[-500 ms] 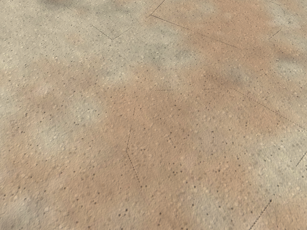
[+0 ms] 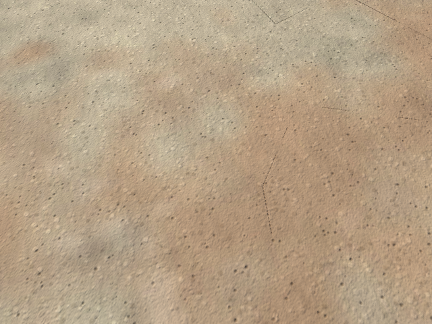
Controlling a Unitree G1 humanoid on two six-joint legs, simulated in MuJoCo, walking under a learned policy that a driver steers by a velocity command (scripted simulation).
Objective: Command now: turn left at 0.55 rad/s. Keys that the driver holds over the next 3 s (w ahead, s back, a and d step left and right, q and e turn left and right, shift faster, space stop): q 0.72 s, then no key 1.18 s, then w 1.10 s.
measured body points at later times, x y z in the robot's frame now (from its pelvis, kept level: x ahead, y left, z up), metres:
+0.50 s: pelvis +0.00 +0.05 +0.00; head +0.04 +0.09 +0.45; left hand +0.09 +0.37 -0.10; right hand +0.23 -0.19 -0.08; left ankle +0.00 +0.14 -0.74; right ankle +0.07 -0.10 -0.69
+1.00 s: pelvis +0.01 +0.04 +0.00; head +0.04 +0.05 +0.44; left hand -0.01 +0.34 -0.11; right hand +0.28 -0.12 -0.10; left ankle -0.07 +0.15 -0.73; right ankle +0.07 -0.08 -0.74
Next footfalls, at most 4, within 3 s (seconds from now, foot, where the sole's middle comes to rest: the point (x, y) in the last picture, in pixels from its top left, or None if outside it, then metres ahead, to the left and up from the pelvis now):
0.18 left None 0.04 0.15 -0.78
0.66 right None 0.11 -0.06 -0.78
1.04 left None -0.03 0.16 -0.78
2.64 left None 0.35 0.35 -0.78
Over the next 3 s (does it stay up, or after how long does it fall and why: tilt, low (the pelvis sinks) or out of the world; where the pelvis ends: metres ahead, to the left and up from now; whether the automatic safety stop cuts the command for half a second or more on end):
stays up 0.40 0.28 0.00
